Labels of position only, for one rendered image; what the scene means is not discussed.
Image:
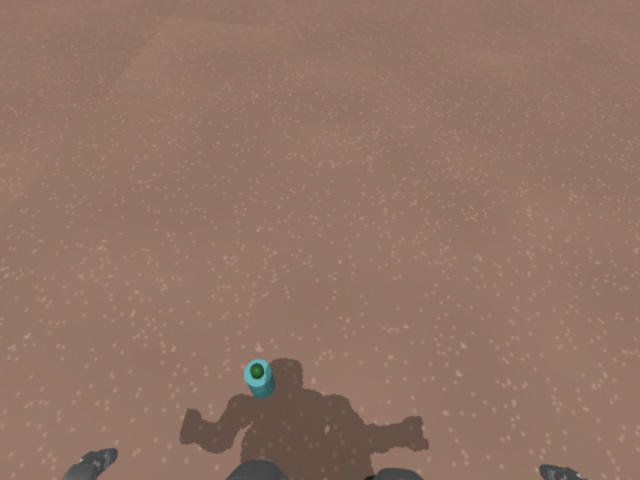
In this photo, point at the left robot hand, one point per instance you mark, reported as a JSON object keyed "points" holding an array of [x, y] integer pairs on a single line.
{"points": [[92, 465]]}

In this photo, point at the right robot hand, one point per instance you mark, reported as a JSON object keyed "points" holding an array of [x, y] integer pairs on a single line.
{"points": [[552, 472]]}

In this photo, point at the bottle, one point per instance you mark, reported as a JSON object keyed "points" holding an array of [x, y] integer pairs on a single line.
{"points": [[259, 377]]}

